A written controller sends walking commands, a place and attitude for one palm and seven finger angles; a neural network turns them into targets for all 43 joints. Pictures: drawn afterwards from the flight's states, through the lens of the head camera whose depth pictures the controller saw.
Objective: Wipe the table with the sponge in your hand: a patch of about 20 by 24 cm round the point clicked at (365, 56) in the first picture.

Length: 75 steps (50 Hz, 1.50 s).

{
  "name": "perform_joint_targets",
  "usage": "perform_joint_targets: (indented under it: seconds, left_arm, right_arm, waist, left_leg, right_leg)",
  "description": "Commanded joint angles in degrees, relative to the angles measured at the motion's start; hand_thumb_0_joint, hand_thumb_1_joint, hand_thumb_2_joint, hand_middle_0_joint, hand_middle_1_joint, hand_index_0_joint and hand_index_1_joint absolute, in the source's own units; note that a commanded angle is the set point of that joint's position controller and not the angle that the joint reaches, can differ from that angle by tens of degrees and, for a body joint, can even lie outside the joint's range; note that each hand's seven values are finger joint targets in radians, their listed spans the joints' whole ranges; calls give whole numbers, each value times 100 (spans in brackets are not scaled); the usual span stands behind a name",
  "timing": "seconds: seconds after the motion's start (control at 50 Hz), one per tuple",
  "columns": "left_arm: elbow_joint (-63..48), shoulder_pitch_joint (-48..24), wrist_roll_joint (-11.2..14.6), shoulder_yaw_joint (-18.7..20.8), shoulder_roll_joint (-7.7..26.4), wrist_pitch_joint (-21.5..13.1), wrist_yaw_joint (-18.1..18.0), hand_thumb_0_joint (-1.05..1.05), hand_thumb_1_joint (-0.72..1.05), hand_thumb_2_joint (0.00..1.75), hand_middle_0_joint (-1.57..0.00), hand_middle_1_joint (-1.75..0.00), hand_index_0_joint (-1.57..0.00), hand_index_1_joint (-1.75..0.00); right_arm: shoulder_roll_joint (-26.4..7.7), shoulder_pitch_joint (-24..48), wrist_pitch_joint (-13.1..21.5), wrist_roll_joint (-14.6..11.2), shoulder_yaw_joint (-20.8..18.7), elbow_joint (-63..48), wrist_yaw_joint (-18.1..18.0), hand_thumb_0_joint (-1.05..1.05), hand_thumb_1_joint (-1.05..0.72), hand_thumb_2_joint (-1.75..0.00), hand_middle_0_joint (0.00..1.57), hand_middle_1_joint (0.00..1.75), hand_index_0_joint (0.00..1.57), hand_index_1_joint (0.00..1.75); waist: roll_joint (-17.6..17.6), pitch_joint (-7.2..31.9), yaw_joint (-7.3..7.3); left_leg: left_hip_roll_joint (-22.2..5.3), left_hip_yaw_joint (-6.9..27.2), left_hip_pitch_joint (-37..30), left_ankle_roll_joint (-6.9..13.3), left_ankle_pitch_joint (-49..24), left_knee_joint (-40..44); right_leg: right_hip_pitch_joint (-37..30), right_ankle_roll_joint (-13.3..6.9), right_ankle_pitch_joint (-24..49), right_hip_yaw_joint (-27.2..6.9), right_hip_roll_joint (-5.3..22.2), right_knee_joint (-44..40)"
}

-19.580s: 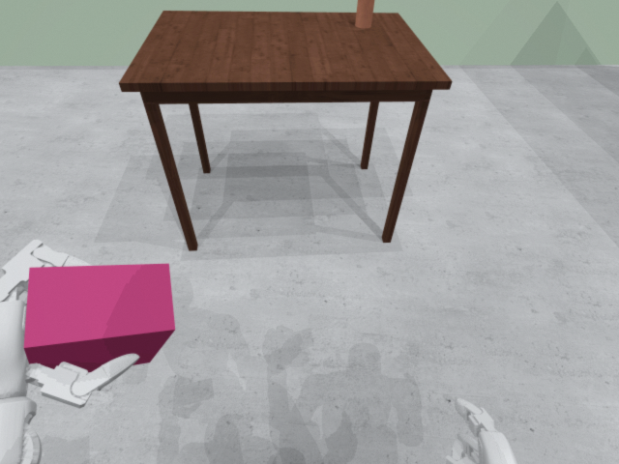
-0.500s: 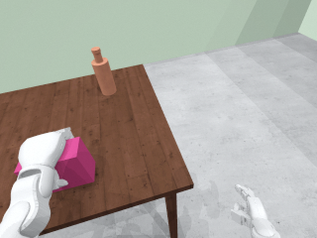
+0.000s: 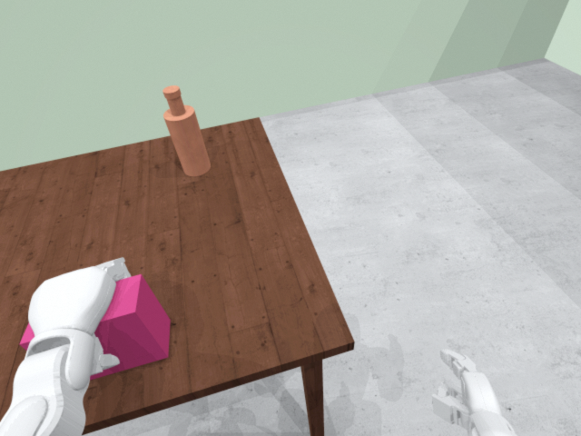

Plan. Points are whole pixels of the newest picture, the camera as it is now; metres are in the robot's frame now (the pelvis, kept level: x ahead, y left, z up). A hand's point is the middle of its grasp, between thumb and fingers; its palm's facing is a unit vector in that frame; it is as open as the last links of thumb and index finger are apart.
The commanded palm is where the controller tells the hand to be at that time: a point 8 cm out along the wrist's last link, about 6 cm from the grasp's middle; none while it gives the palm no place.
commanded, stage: lower the sponge onto the table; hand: left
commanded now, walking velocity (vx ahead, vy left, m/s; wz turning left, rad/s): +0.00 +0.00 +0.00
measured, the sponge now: (110, 337) +0.21 +0.30 +0.03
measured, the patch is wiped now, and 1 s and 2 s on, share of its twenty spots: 0.00 0.25 0.65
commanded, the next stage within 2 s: wipe forward along the first lane in 0.22 s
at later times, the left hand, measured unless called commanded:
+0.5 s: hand (104, 314) +0.22 +0.30 +0.07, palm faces -0.02 -0.07 -1.00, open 10.6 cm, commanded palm +0.21 +0.29 +0.12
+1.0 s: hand (110, 282) +0.27 +0.32 +0.06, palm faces -0.07 -0.03 -1.00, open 10.6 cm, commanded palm +0.26 +0.32 +0.10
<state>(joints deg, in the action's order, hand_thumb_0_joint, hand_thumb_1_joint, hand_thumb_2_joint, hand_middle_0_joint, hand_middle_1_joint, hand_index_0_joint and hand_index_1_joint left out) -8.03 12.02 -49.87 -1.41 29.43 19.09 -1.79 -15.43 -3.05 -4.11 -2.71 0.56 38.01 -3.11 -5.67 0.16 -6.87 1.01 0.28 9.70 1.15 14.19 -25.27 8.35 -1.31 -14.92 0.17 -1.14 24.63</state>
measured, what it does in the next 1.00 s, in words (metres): stands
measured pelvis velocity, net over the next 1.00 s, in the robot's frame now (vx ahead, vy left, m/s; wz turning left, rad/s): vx -0.01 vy -0.01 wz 0.01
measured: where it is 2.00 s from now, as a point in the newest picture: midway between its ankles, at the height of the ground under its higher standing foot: outside the picture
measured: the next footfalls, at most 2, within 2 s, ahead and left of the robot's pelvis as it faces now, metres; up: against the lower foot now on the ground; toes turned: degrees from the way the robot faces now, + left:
none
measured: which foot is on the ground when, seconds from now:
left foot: down 0.00-1.00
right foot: down 0.00-1.00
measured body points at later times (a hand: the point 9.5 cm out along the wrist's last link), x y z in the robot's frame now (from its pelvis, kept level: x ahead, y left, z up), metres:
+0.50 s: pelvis +0.00 +0.00 +0.00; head -0.01 -0.04 +0.45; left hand +0.22 +0.30 +0.12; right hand +0.23 -0.21 -0.10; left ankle -0.01 +0.11 -0.74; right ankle -0.02 -0.11 -0.74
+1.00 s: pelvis -0.01 -0.01 +0.00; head +0.01 -0.04 +0.44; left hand +0.27 +0.32 +0.12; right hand +0.19 -0.24 -0.12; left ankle -0.01 +0.11 -0.74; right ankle -0.02 -0.11 -0.74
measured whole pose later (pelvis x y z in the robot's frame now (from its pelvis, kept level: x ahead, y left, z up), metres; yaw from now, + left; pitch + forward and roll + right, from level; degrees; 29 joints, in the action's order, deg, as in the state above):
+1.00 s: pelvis -0.01 -0.01 +0.00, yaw +1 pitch +3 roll +0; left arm 16.5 -7.5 -53.0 -0.1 30.4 12.9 -2.6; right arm -16.6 -6.1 -5.0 -4.1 -0.4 40.1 -3.7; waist -5.0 2.4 -4.7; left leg 0.9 1.3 16.9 0.8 14.3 -28.4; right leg 15.1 -1.7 -15.3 1.2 -1.3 27.6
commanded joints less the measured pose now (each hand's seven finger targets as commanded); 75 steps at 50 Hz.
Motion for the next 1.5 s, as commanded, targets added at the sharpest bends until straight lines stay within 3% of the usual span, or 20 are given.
perform_joint_targets:
  seconds: [0.0, 0.1, 0.12, 0.2, 0.22, 0.3, 0.32, 0.4, 0.42, 0.52, 0.6, 0.66, 0.8, 0.84, 0.94, 1.0, 1.16, 1.2, 1.28, 1.48]
  left_arm:
    - [-1178, -1490, -206, 927, 1456, -116, -286, 0, 10, 130, -120, -160, -120, -160]
    - [-1032, -1152, -193, 908, 1289, -197, -333, 0, 10, 130, -120, -160, -120, -160]
    - [-998, -1164, -177, 728, 1055, -194, -339, 0, 10, 130, -120, -160, -120, -160]
    - [-983, -1038, -212, 781, 1123, -112, -374, 0, 10, 130, -120, -160, -120, -160]
    - [-981, -1169, -198, 596, 934, -114, -379, 0, 10, 130, -120, -160, -120, -160]
    - [-829, -910, -213, 854, 1184, -28, -395, 0, 10, 130, -120, -160, -120, -160]
    - [-826, -1243, -232, 578, 956, -41, -380, 0, 10, 130, -120, -160, -120, -160]
    - [-428, -1700, -305, 749, 1255, -23, -379, 0, 10, 130, -120, -160, -120, -160]
    - [-369, -1771, -311, 559, 1046, -55, -377, 0, 10, 130, -120, -160, -120, -160]
    - [37, -1951, -282, 423, 909, -122, -328, 0, 10, 130, -120, -160, -120, -160]
    - [538, -2161, -328, 700, 1280, -159, -289, 0, 10, 130, -120, -160, -120, -160]
    - [925, -2424, -334, 472, 1082, -200, -236, 0, 10, 130, -120, -160, -120, -160]
    - [1613, -2789, -378, 643, 1354, -356, -171, 0, 10, 130, -120, -160, -120, -160]
    - [1716, -2931, -376, 411, 1106, -442, -162, 0, 10, 130, -120, -160, -120, -160]
    - [2189, -2958, -357, 659, 1369, -615, -211, 0, 10, 130, -120, -160, -120, -160]
    - [2370, -3241, -398, 726, 1505, -682, -231, 0, 10, 130, -120, -160, -120, -160]
    - [2910, -3710, -455, 474, 1334, -793, -287, 0, 10, 130, -120, -160, -120, -160]
    - [3034, -4086, -487, 593, 1574, -819, -292, 0, 10, 130, -120, -160, -120, -160]
    - [3423, -4389, -548, 383, 1426, -882, -274, 0, 10, 130, -120, -160, -120, -160]
    - [4140, -5088, -633, 598, 1876, -1155, -265, 0, 10, 130, -120, -160, -120, -160]
  right_arm:
    - [-595, 1224, 342, 41, -163, -1006, -101, 0, -90, -90, 20, 30, 20, 30]
    - [-579, 1176, 345, 45, -179, -992, -51, 0, -90, -90, 20, 30, 20, 30]
    - [-565, 1076, 344, 37, -202, -992, -43, 0, -90, -90, 20, 30, 20, 30]
    - [-582, 1211, 316, 35, -192, -1020, -7, 0, -90, -90, 20, 30, 20, 30]
    - [-568, 1110, 318, 27, -191, -1020, -9, 0, -90, -90, 20, 30, 20, 30]
    - [-618, 1203, 269, 35, -198, -1000, -4, 0, -90, -90, 20, 30, 20, 30]
    - [-588, 1126, 264, 14, -187, -986, -15, 0, -90, -90, 20, 30, 20, 30]
    - [-633, 1192, 242, 0, -172, -906, -66, 0, -90, -90, 20, 30, 20, 30]
    - [-607, 1095, 261, -11, -188, -915, -73, 0, -90, -90, 20, 30, 20, 30]
    - [-627, 1031, 267, -26, -199, -873, -84, 0, -90, -90, 20, 30, 20, 30]
    - [-685, 1032, 234, -38, -206, -795, -108, 0, -90, -90, 20, 30, 20, 30]
    - [-694, 893, 221, -62, -219, -750, -122, 0, -90, -90, 20, 30, 20, 30]
    - [-780, 729, 179, -89, -245, -701, -113, 0, -90, -90, 20, 30, 20, 30]
    - [-763, 625, 194, -104, -267, -704, -107, 0, -90, -90, 20, 30, 20, 30]
    - [-834, 431, 182, -109, -319, -659, -113, 0, -90, -90, 20, 30, 20, 30]
    - [-860, 419, 166, -130, -318, -632, -108, 0, -90, -90, 20, 30, 20, 30]
    - [-885, 170, 143, -163, -369, -579, -86, 0, -90, -90, 20, 30, 20, 30]
    - [-908, 150, 130, -173, -355, -540, -101, 0, -90, -90, 20, 30, 20, 30]
    - [-913, -5, 112, -182, -372, -507, -90, 0, -90, -90, 20, 30, 20, 30]
    - [-971, -288, 0, -183, -383, -446, -69, 0, -90, -90, 20, 30, 20, 30]
  waist:
    - [151, 1034, 55]
    - [151, 985, 20]
    - [263, 995, 74]
    - [194, 966, 6]
    - [227, 1033, 75]
    - [322, 1023, -17]
    - [353, 1000, 112]
    - [287, 863, 96]
    - [296, 958, 136]
    - [447, 1006, 184]
    - [523, 900, 151]
    - [576, 903, 244]
    - [628, 968, 265]
    - [626, 993, 329]
    - [914, 1093, 336]
    - [725, 1024, 356]
    - [802, 1130, 473]
    - [745, 1116, 504]
    - [756, 1222, 548]
    - [682, 1444, 597]
  left_leg:
    - [77, 236, -427, 159, -1432, 222]
    - [53, 271, -355, 122, -1573, 238]
    - [32, 204, -306, 143, -1538, 203]
    - [42, 276, -287, 112, -1509, 248]
    - [22, 216, -251, 132, -1498, 234]
    - [61, 254, -227, 124, -1476, 230]
    - [41, 189, -184, 137, -1430, 205]
    - [77, 224, -151, 133, -1181, 254]
    - [72, 191, -125, 146, -1181, 229]
    - [78, 167, -77, 162, -1100, 197]
    - [121, 188, 45, 162, -992, 204]
    - [128, 116, 144, 180, -919, 153]
    - [151, 123, 335, 178, -802, 84]
    - [139, 102, 338, 194, -806, 36]
    - [135, 61, 520, 219, -782, -64]
    - [142, 74, 607, 203, -712, -49]
    - [132, 31, 696, 228, -680, -169]
    - [133, 60, 741, 227, -571, -150]
    - [132, 36, 737, 241, -590, -196]
    - [98, 35, 819, 256, -748, -254]
  right_leg:
    - [-137, -288, 1217, -473, -57, -377]
    - [-148, -307, 1350, -424, -72, -321]
    - [-120, -256, 1335, -275, -27, -285]
    - [-114, -300, 1266, -400, -68, -293]
    - [-117, -255, 1290, -232, -22, -247]
    - [-191, -293, 1346, -429, -54, -276]
    - [-101, -245, 1300, -267, -18, -247]
    - [37, -289, 989, -376, -74, -328]
    - [24, -255, 980, -217, -33, -264]
    - [61, -234, 1013, -192, -27, -266]
    - [94, -258, 951, -329, -60, -318]
    - [171, -197, 941, -160, -17, -293]
    - [261, -221, 911, -252, -47, -248]
    - [354, -195, 927, -114, -25, -206]
    - [292, -160, 1111, -162, -10, -149]
    - [444, -189, 979, -199, -27, -144]
    - [595, -152, 996, -81, -1, -85]
    - [669, -173, 822, -126, -21, -103]
    - [718, -155, 871, -45, 8, -71]
    - [694, -166, 1062, -23, 13, -17]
